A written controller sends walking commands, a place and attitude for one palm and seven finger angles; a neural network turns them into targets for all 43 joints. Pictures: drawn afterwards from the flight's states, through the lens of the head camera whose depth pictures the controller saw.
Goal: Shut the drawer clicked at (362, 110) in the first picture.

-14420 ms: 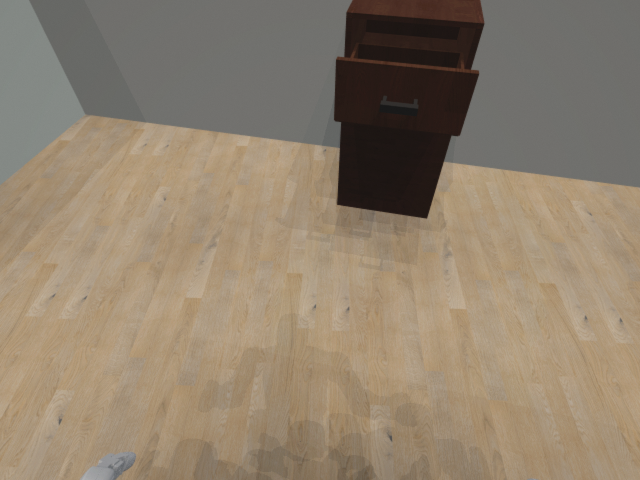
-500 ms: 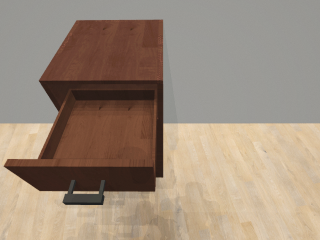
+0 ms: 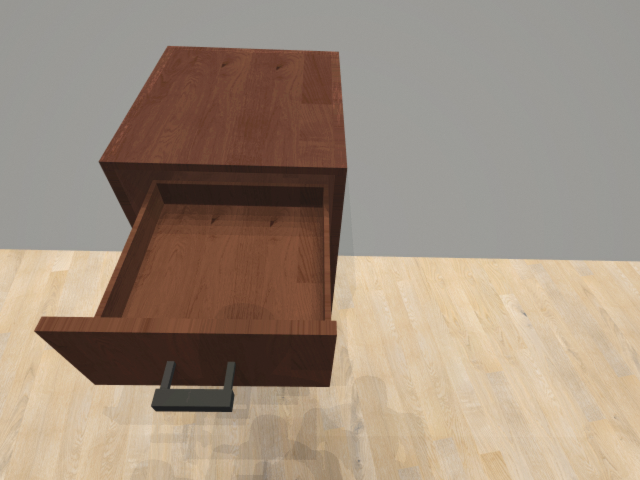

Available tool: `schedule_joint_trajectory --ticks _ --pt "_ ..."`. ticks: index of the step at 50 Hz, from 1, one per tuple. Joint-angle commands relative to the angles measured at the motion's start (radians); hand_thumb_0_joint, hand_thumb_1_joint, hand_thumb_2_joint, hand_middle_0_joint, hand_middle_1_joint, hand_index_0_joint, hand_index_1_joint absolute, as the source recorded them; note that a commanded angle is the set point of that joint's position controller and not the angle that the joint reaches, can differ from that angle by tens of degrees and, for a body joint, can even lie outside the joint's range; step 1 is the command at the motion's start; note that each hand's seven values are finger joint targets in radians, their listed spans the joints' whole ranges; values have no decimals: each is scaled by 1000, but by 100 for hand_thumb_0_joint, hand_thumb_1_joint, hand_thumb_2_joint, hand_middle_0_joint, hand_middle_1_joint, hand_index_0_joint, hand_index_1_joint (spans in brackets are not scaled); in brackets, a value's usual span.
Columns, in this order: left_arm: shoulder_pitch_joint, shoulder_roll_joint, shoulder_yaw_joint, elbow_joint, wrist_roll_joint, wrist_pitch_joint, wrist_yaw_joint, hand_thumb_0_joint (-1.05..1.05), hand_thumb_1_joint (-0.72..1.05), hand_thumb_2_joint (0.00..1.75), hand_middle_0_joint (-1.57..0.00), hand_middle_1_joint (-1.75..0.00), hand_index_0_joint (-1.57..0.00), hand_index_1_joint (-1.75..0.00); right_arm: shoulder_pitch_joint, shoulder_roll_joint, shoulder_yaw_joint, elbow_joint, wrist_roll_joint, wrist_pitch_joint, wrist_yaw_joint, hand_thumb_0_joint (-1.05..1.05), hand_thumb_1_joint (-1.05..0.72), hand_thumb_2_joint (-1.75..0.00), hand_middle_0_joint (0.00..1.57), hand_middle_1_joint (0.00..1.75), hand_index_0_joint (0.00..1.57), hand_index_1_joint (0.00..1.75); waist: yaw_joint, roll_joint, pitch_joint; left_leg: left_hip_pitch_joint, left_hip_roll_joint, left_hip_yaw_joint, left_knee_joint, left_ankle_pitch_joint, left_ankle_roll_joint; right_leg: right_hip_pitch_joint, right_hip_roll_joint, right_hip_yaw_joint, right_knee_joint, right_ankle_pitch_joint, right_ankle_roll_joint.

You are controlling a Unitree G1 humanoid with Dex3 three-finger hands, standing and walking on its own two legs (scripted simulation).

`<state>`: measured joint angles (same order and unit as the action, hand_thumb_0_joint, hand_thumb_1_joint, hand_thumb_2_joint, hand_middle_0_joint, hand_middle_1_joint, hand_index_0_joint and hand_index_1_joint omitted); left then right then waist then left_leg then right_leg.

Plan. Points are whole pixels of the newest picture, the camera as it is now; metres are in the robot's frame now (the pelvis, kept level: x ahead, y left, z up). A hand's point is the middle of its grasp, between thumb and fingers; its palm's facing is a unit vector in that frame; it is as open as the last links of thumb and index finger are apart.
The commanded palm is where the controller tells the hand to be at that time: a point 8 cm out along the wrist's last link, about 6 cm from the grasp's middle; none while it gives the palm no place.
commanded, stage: come to a stop and stand still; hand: left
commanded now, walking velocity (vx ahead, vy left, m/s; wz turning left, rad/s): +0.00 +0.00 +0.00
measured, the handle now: (197, 384) +0.24 +0.18 -0.06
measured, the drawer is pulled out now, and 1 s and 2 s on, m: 0.30 0.30 0.30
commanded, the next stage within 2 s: look again from close up in 0.94 s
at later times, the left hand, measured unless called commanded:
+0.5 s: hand out of the picture -0.04 +0.18 -0.18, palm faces +0.03 -0.98 -0.18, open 7.4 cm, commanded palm none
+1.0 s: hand out of the picture -0.07 +0.17 -0.18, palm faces +0.02 -0.99 -0.15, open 7.4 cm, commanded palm none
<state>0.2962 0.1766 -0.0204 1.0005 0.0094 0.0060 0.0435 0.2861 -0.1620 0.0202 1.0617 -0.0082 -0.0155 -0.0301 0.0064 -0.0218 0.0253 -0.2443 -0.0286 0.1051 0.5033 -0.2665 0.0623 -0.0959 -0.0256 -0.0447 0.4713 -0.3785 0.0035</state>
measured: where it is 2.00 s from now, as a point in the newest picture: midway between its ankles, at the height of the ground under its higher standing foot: outside the picture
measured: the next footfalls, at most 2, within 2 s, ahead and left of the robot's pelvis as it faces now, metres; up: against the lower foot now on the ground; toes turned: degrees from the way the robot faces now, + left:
none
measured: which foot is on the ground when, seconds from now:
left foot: down 0.00-1.00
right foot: down 0.00-1.00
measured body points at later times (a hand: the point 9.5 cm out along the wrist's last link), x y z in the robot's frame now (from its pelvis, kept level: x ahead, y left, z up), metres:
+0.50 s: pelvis -0.03 +0.01 +0.00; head -0.03 +0.02 +0.45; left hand -0.04 +0.23 -0.17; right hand +0.01 -0.22 -0.15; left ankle +0.00 +0.08 -0.74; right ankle -0.08 -0.12 -0.73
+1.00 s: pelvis -0.03 +0.01 +0.00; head -0.02 +0.03 +0.45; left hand -0.07 +0.22 -0.16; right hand -0.04 -0.21 -0.15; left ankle +0.00 +0.08 -0.74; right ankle -0.08 -0.12 -0.73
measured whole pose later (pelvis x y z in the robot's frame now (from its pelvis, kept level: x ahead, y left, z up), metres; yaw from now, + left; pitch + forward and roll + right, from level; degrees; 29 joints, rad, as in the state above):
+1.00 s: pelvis -0.03 +0.01 +0.00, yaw +1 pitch +0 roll +0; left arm 0.37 0.15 -0.04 1.07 0.01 -0.01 0.04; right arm 0.30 -0.14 0.02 1.12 0.00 -0.01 -0.01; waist 0.01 -0.03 0.03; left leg -0.26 -0.04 0.10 0.45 -0.19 0.08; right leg -0.12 -0.03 -0.05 0.44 -0.31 0.02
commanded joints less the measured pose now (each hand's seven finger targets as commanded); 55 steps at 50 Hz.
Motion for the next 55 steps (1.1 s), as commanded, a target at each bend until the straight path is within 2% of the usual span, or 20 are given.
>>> schedule_joint_trajectory --ticks 1,7,8,9,10,11,12,13,14,15,18,21,23,24,25,28,29,31,46,55 --pt "100 85 18 -17 2 -14 5 0 90 90 -20 -30 -20 -30 44 -108 -19 -25 -1 -20 -2 0 -90 -90 20 30 20 30 5 -5 -1 99 143 -177 -94 327 14 -82 -71 77 -79 203 -39" --pt "124 74 12 8 3 -14 5 0 90 90 -20 -30 -20 -30 42 -100 -19 0 3 -20 -2 0 -90 -90 20 30 20 30 3 10 33 105 145 -174 -123 291 13 -103 -74 77 -108 179 -32" --pt "117 86 13 24 23 -41 37 0 90 90 -20 -30 -20 -30 -4 -150 -23 -71 5 -20 5 0 -90 -90 20 30 20 30 -10 64 104 35 152 -172 60 561 -22 -183 -89 100 -100 404 -21" --pt "119 124 22 20 13 -41 35 0 90 90 -20 -30 -20 -30 -13 -131 -25 -76 0 -17 5 0 -90 -90 20 30 20 30 -11 95 72 45 137 -162 52 553 -28 -145 -99 93 -70 487 -38" --pt "132 107 18 17 5 -41 26 0 90 90 -20 -30 -20 -30 34 -100 -26 -56 -6 -22 4 0 -90 -90 20 30 20 30 -14 74 7 67 138 -168 17 442 -14 -98 -109 89 -32 415 -57" --pt "136 86 14 21 0 -45 24 0 90 90 -20 -30 -20 -30 52 -107 -27 -56 -9 -22 2 0 -90 -90 20 30 20 30 -15 20 -73 84 145 -186 30 451 1 -61 -92 80 -25 398 -64" --pt "133 77 12 23 -2 -47 22 0 90 90 -20 -30 -20 -30 43 -116 -30 -59 -5 -20 1 0 -90 -90 20 30 20 30 -16 -1 -112 100 148 -185 38 451 6 -46 -88 77 -21 405 -64" --pt "129 77 14 18 -2 -46 21 0 90 90 -20 -30 -20 -30 36 -119 -36 -63 -2 -18 1 0 -90 -90 20 30 20 30 -18 -10 -139 109 146 -179 37 427 8 -38 -89 78 -18 400 -61" --pt "113 82 14 12 -1 -40 19 0 90 90 -20 -30 -20 -30 39 -125 -36 -64 -3 -18 0 0 -90 -90 20 30 20 30 -20 33 -144 120 147 -180 32 447 10 -39 -82 77 -2 385 -60" --pt "113 80 15 10 -2 -35 18 0 90 90 -20 -30 -20 -30 30 -125 -36 -67 -2 -13 0 0 -90 -90 20 30 20 30 -17 26 -119 98 150 -190 20 391 15 -54 -76 75 -13 300 -58" --pt "95 74 15 8 4 -21 13 0 90 90 -20 -30 -20 -30 -5 -119 -39 -73 -1 -1 4 0 -90 -90 20 30 20 30 -13 28 35 -10 136 -201 -47 155 11 -126 -64 77 -53 128 -58" --pt "98 79 13 2 8 -16 6 0 90 90 -20 -30 -20 -30 -12 -118 -38 -79 -3 8 12 0 -90 -90 20 30 20 30 -13 7 114 -73 123 -213 -112 -74 3 -169 -60 90 -84 10 -62" --pt "99 81 14 -2 10 -15 4 0 90 90 -20 -30 -20 -30 -5 -119 -39 -80 -4 8 16 0 -90 -90 20 30 20 30 -13 7 124 -82 121 -219 -141 -126 0 -180 -59 90 -86 -11 -60" --pt "100 86 14 -3 9 -12 2 0 90 90 -20 -30 -20 -30 -5 -124 -40 -79 -5 8 16 0 -90 -90 20 30 20 30 -10 45 126 -81 127 -228 -162 -150 0 -182 -55 86 -79 -17 -57" --pt "113 86 15 -5 10 -12 2 0 90 90 -20 -30 -20 -30 0 -123 -38 -77 -5 7 16 0 -90 -90 20 30 20 30 -6 41 105 -82 131 -239 -174 -162 3 -166 -51 82 -75 -7 -56" --pt "131 78 13 -4 10 -17 2 0 90 90 -20 -30 -20 -30 3 -119 -36 -72 -4 1 18 0 -90 -90 20 30 20 30 -2 18 61 -48 133 -234 -174 -121 5 -147 -59 78 -79 33 -53" --pt "128 84 13 -3 9 -17 0 0 90 90 -20 -30 -20 -30 9 -122 -38 -69 -3 -3 17 0 -90 -90 20 30 20 30 -2 40 39 -27 138 -240 -183 -96 6 -140 -58 73 -70 46 -49" --pt "137 79 12 -3 9 -18 0 0 90 90 -20 -30 -20 -30 12 -120 -35 -61 -2 -4 18 0 -90 -90 20 30 20 30 1 29 33 -25 141 -240 -185 -93 8 -136 -61 71 -78 54 -48" --pt "166 58 3 36 4 -28 1 0 90 90 -20 -30 -20 -30 59 -91 -22 21 4 -17 14 0 -90 -90 20 30 20 30 -4 11 35 42 136 -206 -165 78 8 -127 -77 79 -115 139 -43" --pt "175 44 3 54 3 -27 3 0 90 90 -20 -30 -20 -30 66 -77 -20 50 6 -21 9 0 -90 -90 20 30 20 30 0 19 43 60 140 -203 -175 116 11 -121 -80 74 -126 156 -37"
